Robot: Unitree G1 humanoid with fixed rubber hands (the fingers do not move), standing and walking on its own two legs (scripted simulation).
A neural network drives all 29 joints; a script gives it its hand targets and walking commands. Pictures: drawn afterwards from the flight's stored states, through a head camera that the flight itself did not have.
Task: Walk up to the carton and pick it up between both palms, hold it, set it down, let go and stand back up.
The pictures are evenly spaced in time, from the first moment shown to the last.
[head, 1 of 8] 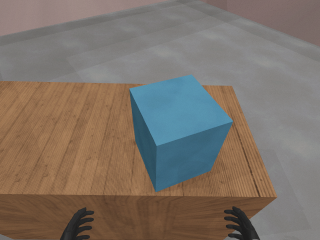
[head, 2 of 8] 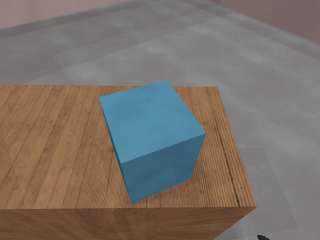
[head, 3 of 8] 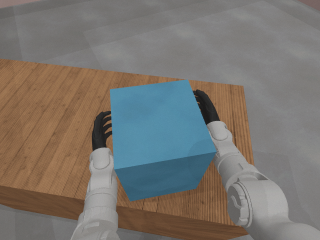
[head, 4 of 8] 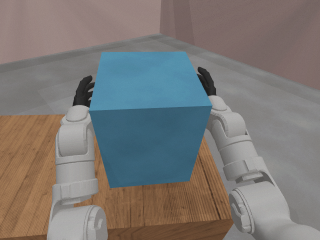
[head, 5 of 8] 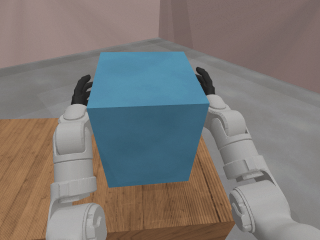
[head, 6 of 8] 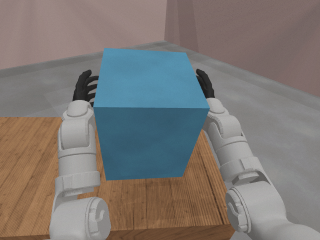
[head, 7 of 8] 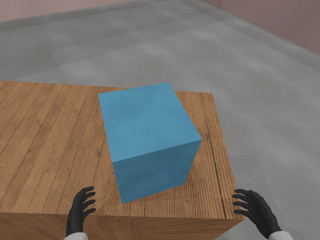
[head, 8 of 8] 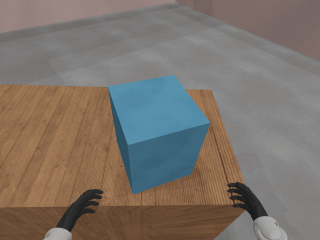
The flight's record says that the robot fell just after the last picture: no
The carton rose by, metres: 0.19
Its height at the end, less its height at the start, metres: +0.00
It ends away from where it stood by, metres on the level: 0.03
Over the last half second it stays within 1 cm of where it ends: yes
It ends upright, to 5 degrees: yes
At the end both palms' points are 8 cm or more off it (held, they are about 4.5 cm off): yes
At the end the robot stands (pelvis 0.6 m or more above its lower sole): yes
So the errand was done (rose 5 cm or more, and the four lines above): yes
